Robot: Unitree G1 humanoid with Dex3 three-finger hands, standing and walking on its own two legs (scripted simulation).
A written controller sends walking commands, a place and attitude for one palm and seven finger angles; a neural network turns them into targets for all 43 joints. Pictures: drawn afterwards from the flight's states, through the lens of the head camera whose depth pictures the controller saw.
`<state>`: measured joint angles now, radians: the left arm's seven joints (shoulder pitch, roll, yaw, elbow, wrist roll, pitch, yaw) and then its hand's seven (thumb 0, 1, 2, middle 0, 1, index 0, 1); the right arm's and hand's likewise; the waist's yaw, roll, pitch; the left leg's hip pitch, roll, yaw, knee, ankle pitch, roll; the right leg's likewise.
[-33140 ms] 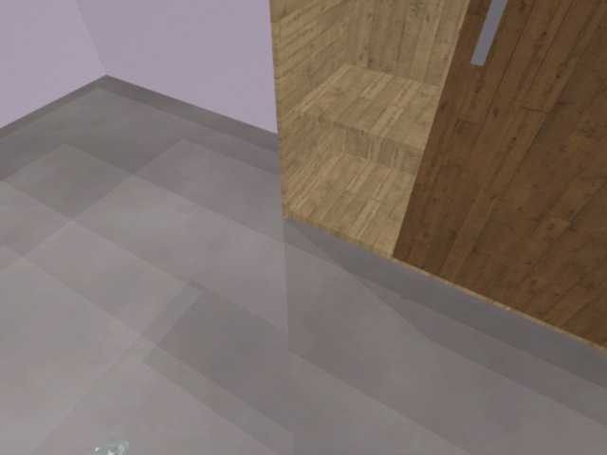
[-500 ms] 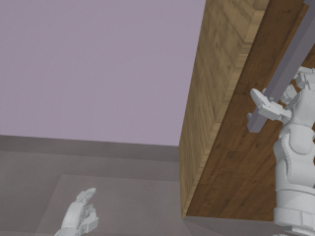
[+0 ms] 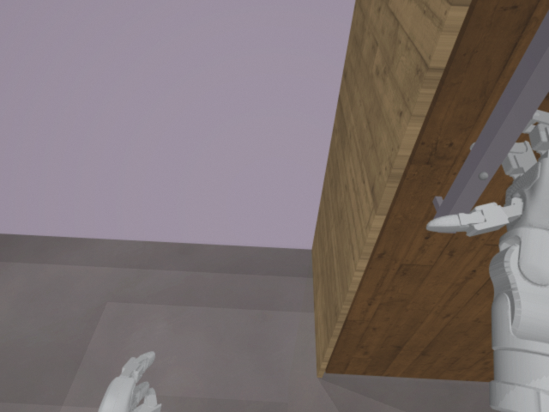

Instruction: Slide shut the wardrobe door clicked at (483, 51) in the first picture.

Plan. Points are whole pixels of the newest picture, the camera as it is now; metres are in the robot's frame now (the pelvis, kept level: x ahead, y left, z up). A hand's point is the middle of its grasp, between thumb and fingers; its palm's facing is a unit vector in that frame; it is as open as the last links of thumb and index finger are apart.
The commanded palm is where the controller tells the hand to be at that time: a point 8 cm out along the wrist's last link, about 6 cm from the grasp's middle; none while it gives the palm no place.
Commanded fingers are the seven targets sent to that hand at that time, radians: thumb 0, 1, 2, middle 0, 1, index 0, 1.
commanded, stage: slip the hand off the handle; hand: right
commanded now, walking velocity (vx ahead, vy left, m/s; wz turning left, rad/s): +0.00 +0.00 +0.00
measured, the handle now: (489, 130) +0.38 -0.24 +0.26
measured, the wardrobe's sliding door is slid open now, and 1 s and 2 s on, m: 0.00 0.00 0.00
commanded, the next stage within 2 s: draw the hand back to the body in 1.24 s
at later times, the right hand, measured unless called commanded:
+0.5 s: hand out of the picture +0.33 -0.30 +0.23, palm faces +0.40 +0.91 -0.05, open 14.7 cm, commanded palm +0.29 -0.34 +0.22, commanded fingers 0.00 0.55 -0.20 0.25 1.15 0.25 1.15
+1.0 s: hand out of the picture +0.26 -0.31 +0.23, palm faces +0.43 +0.90 -0.06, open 14.7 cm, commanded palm +0.21 -0.34 +0.22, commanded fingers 0.00 0.55 -0.20 0.25 1.15 0.25 1.15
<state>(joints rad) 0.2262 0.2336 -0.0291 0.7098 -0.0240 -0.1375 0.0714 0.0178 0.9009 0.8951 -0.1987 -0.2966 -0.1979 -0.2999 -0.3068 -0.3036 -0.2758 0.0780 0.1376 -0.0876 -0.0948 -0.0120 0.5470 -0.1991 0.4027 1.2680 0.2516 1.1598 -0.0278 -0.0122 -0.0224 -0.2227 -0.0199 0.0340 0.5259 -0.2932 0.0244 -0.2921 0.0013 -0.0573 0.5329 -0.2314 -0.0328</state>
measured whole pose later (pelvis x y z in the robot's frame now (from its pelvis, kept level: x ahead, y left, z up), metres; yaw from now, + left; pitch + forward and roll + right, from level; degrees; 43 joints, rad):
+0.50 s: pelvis +0.00 -0.01 +0.00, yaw -1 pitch +0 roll +1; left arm 0.21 0.24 -0.05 0.68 -0.05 -0.09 0.11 0.01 0.90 0.89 -0.20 -0.30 -0.20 -0.30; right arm -0.33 -0.42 -0.44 0.17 0.20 -0.05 0.06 -0.01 0.55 -0.20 0.26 1.15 0.25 1.15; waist -0.04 -0.01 -0.04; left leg -0.23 -0.02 0.05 0.53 -0.30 0.02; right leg -0.31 0.01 -0.04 0.56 -0.25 -0.04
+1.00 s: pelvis +0.00 -0.01 +0.00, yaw -1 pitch -2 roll +1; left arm 0.19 0.23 -0.06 0.67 -0.04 -0.14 0.12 0.02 0.90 0.89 -0.20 -0.30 -0.20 -0.30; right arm -0.08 -0.38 -0.47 -0.11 0.25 -0.01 0.06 -0.01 0.55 -0.20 0.25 1.15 0.25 1.15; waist -0.07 -0.02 -0.04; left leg -0.20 -0.01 0.05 0.52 -0.29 0.01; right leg -0.28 0.01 -0.04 0.56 -0.24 -0.05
